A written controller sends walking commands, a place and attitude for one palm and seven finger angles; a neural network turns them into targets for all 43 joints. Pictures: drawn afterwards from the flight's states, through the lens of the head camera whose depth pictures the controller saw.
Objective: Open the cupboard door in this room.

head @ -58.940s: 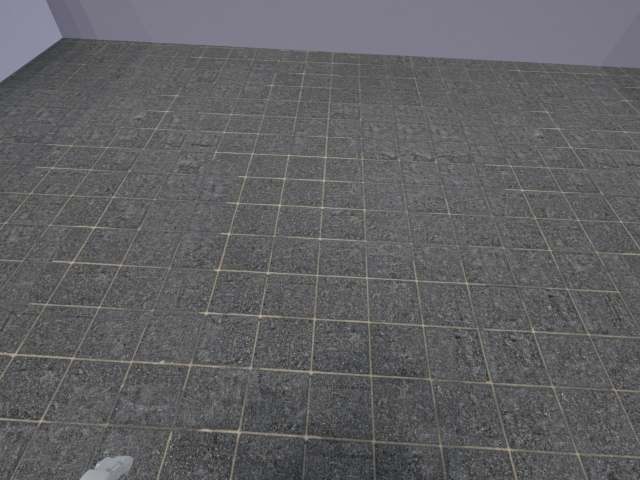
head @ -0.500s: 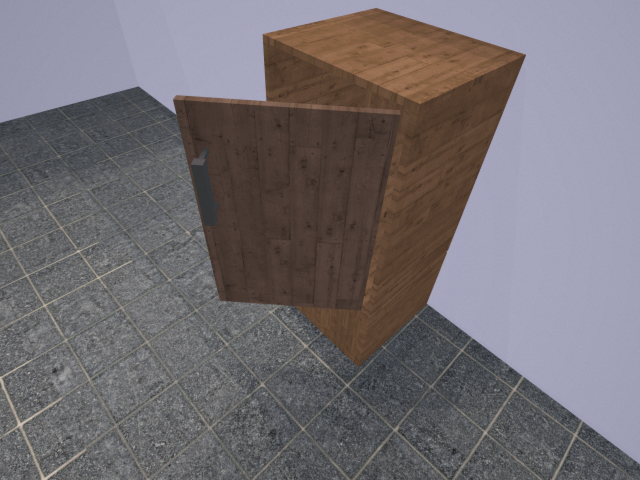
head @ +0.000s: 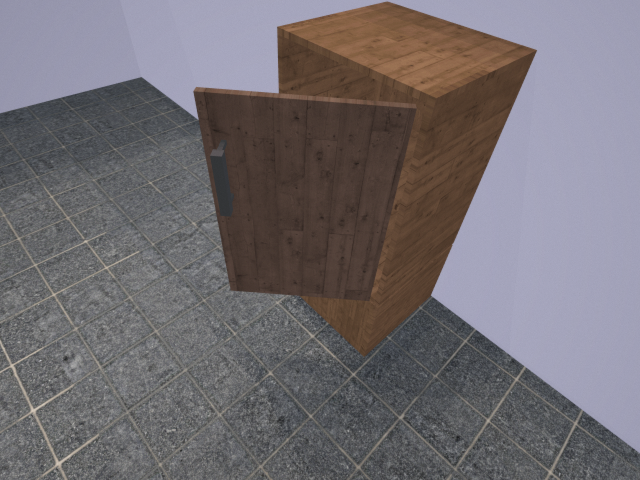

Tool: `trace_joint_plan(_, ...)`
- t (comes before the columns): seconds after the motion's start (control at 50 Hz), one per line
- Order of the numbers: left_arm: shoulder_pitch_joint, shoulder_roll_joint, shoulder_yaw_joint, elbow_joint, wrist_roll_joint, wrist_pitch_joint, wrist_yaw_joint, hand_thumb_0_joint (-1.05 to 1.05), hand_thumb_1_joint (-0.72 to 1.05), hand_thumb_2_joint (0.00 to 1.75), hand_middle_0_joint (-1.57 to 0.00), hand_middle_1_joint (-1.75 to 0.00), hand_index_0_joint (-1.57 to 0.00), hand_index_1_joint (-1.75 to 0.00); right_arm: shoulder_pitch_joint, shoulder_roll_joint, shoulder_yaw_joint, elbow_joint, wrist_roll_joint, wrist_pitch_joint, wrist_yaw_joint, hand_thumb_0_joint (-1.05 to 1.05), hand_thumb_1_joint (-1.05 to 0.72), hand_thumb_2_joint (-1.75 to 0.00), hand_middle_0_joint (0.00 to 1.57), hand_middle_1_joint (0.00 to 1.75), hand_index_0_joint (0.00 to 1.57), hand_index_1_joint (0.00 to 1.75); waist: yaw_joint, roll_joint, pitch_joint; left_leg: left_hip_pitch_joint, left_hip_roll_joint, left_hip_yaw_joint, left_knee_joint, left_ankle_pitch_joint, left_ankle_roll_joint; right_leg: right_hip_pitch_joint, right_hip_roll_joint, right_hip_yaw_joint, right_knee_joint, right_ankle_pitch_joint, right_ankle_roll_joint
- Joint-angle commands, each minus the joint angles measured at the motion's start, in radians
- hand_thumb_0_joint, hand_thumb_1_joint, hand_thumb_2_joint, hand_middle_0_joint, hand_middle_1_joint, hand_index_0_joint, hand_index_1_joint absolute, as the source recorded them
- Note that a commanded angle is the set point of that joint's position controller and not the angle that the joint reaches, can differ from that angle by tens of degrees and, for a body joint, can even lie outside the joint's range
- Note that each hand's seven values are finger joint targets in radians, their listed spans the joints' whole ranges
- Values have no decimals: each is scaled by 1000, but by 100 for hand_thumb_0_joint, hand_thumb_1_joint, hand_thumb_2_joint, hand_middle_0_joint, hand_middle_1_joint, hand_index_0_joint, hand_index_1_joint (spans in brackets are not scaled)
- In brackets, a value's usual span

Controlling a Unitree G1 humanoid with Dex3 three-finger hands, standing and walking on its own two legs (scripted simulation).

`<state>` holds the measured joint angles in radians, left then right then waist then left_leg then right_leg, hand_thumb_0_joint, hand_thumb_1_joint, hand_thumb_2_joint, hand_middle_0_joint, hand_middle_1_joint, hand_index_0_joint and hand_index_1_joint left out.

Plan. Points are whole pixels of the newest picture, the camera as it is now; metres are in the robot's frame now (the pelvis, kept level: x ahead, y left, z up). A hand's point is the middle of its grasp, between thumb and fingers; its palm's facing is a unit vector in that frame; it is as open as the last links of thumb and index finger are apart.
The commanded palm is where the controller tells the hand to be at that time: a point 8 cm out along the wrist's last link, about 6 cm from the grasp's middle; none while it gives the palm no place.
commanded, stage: shuffle to correct the standing spot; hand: left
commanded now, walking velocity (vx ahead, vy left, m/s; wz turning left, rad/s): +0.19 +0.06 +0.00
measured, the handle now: (224, 178) +0.67 +0.24 -0.01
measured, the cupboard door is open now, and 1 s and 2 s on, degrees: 44 44 44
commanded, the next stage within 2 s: come to a stop and stand still in 0.48 s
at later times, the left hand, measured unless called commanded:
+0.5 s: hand out of the picture +0.15 +0.22 -0.17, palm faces -0.02 -0.98 -0.17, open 7.3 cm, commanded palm none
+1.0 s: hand (179, 444) +0.22 +0.23 -0.19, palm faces +0.06 -0.98 -0.18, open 7.2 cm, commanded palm none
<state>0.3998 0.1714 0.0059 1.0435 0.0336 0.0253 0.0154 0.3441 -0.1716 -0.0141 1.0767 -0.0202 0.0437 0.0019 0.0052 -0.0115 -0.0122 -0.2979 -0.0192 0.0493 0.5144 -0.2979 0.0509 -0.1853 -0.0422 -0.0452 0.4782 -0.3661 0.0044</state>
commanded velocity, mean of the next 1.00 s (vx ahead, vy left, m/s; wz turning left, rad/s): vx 0.05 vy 0.03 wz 0.00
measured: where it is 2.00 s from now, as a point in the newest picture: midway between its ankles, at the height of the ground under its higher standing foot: outside the picture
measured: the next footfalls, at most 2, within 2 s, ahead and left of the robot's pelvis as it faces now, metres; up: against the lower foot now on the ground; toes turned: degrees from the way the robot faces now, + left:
right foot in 0.70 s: +0.24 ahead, -0.09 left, +0.00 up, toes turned -7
left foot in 1.00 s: +0.18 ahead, +0.15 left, +0.00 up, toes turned +4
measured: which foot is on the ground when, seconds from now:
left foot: down 0.00-0.72, up 0.74-0.98, down 1.00-1.00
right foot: down 0.00-0.14, up 0.16-0.68, down 0.70-1.00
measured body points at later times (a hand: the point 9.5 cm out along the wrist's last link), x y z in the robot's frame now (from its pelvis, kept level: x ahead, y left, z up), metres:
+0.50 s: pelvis +0.08 +0.05 +0.00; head +0.08 +0.06 +0.45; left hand +0.15 +0.27 -0.15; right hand -0.01 -0.13 -0.15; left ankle +0.04 +0.09 -0.74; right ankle +0.15 -0.10 -0.69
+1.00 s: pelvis +0.12 +0.05 -0.02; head +0.14 +0.07 +0.43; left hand +0.21 +0.28 -0.18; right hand +0.16 -0.19 -0.16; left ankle +0.14 +0.15 -0.74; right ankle +0.20 -0.09 -0.74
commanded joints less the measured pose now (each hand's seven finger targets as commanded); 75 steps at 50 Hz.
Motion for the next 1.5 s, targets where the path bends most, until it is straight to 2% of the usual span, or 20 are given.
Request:
trace_joint_plan(0.0, 58, 157, 64, -27, -9, -19, 15, 0, 90, 90, -20, -30, -20, -30, 17, -73, -34, -65, -5, -14, -13, 0, -90, -90, 20, 30, 20, 30, -10, -193, 131, -93, -5, 25, 233, -119, -38, -155, -229, 284, -308, -412, -142)
trace_joint_plan(0.04, -50, 166, 76, -64, -10, -27, 25, 0, 90, 90, -20, -30, -20, -30, 85, -60, -45, -53, -4, -18, -11, 0, -90, -90, 20, 30, 20, 30, -73, -184, 98, 25, 42, -7, 322, -95, -27, -270, -278, 280, -327, -362, -149)
trace_joint_plan(0.08, -76, 123, 63, -72, -5, -26, 20, 0, 90, 90, -20, -30, -20, -30, 170, -31, -29, -32, 4, -46, -6, 0, -90, -90, 20, 30, 20, 30, -94, -27, 121, 137, 44, -4, -9, -126, -15, -290, -159, 128, -106, -268, -101)
trace_joint_plan(0.12, -29, 11, 40, -82, -6, -21, 7, 0, 90, 90, -20, -30, -20, -30, 275, -145, -52, -1, -7, -70, -25, 0, -90, -90, 20, 30, 20, 30, -89, 380, 180, 175, 299, -470, -384, -435, 60, -489, 49, -76, 398, -193, -25)
trace_joint_plan(0.14, -66, 28, 41, -102, 3, -30, 2, 0, 90, 90, -20, -30, -20, -30, 261, -150, -52, -10, -1, -73, -35, 0, -90, -90, 20, 30, 20, 30, -75, 276, 222, 144, 352, -519, -425, -399, 112, -520, -4, 15, 514, -131, -39)
trace_joint_plan(0.26, -39, -9, 42, -42, -4, -40, -16, 0, 90, 90, -20, -30, -20, -30, 149, -59, -18, -12, 7, -119, -42, 0, -90, -90, 20, 30, 20, 30, -11, 18, 125, 159, 267, -253, -381, 102, 123, -441, -76, 29, 545, 122, -7)
trace_joint_plan(0.54, -299, -9, 44, -136, -11, -44, -15, 0, 90, 90, -20, -30, -20, -30, 260, -31, -19, 74, -10, -113, -47, 0, -90, -90, 20, 30, 20, 30, -70, 61, 148, 305, 278, -146, -275, 540, 139, -387, -38, -42, 234, 108, -26)
trace_joint_plan(0.6, -282, -17, 43, -134, -13, -47, -8, 0, 90, 90, -20, -30, -20, -30, 238, -38, -19, 72, -10, -103, -49, 0, -90, -90, 20, 30, 20, 30, -51, 56, 146, 270, 256, -102, -199, 694, 116, -265, -8, -68, 145, 97, -38)
trace_joint_plan(0.64, -123, 3, 47, -82, -13, -56, 6, 0, 90, 90, -20, -30, -20, -30, 198, -35, -15, 66, 4, -98, -52, 0, -90, -90, 20, 30, 20, 30, 25, 27, 63, 187, 203, -54, -15, 801, 51, 9, 21, -65, 10, 269, -42)
trace_joint_plan(0.66, -22, 40, 57, -53, -12, -65, 18, 0, 90, 90, -20, -30, -20, -30, 185, -25, -14, 50, 14, -98, -51, 0, -90, -90, 20, 30, 20, 30, 60, -6, -15, 45, 158, -34, 107, 679, 5, 222, -68, 48, 28, 533, -75)
trace_joint_plan(0.68, 34, 95, 64, -36, -17, -74, 28, 0, 90, 90, -20, -30, -20, -30, 201, -2, -14, 38, 23, -93, -47, 0, -90, -90, 20, 30, 20, 30, 59, -89, -98, -88, 56, 17, 254, 232, -46, 369, -273, 256, 40, 926, -177)
trace_joint_plan(0.7, 31, 127, 63, -31, -28, -71, 29, 0, 90, 90, -20, -30, -20, -30, 196, 5, -21, 30, 25, -78, -56, 0, -90, -90, 20, 30, 20, 30, 37, -69, -120, -74, 23, 10, 418, -295, -70, 315, -401, 286, -17, 1196, -291)
trace_joint_plan(0.78, -180, 83, 57, -97, -13, -50, 45, 0, 90, 90, -20, -30, -20, -30, 120, 39, -35, 6, 18, -22, -49, 0, -90, -90, 20, 30, 20, 30, -31, -108, 52, -35, 84, -58, 465, -289, -73, -83, -329, 161, -109, 892, -263)
trace_joint_plan(0.94, -248, 133, 93, -154, -2, -5, 32, 0, 90, 90, -20, -30, -20, -30, 140, 17, -58, -51, 3, -13, -21, 0, -90, -90, 20, 30, 20, 30, -54, -111, -15, 123, 50, 28, 116, -1, -85, -228, -227, 106, -67, 245, -138)
trace_joint_plan(0.96, -241, 114, 87, -162, -8, 4, 26, 0, 90, 90, -20, -30, -20, -30, 151, -5, -60, -55, 4, -19, -20, 0, -90, -90, 20, 30, 20, 30, -58, -50, -3, 168, 61, 4, 1, 37, -76, -276, -180, 81, -3, 121, -97)
trace_joint_plan(1.0, -226, 22, 67, -186, -22, 18, 19, 0, 90, 90, -20, -30, -20, -30, 63, -134, -77, -120, -14, -36, -25, 0, -90, -90, 20, 30, 20, 30, -46, 327, 78, -58, 358, -395, -327, -46, 65, -309, 21, -28, 309, -137, 13)
trace_joint_plan(1.1, -97, 26, 54, -85, -8, 8, 1, 0, 90, 90, -20, -30, -20, -30, -116, -102, -47, -140, -14, -58, -39, 0, -90, -90, 20, 30, 20, 30, 15, 66, 55, -14, 277, -242, -319, -83, 90, -227, -5, 66, 423, 6, 12)
trace_joint_plan(1.3, -66, 32, 38, -40, -13, 12, -4, 0, 90, 90, -20, -30, -20, -30, 1, -152, -60, -51, -9, -45, -51, 0, -90, -90, 20, 30, 20, 30, -48, 120, 15, 198, 320, -252, -286, 159, 104, -157, 4, 31, 165, -89, 5)
trace_joint_plan(1.4, 40, 36, 37, 12, -12, -2, 7, 0, 90, 90, -20, -30, -20, -30, -36, -105, -49, -29, 5, -42, -44, 0, -90, -90, 20, 30, 20, 30, -4, 39, 35, 25, 190, -120, -204, 40, -3, 70, -23, 56, -155, 138, -29)
trace_joint_plan(1.48, -13, 63, 22, 20, -21, -29, 18, 0, 90, 90, -20, -30, -20, -30, -33, -17, -19, -4, 2, -43, -29, 0, -90, -90, 20, 30, 20, 30, -31, -93, 68, 104, 91, -15, -94, 94, -46, -94, -118, 168, -227, 29, -83)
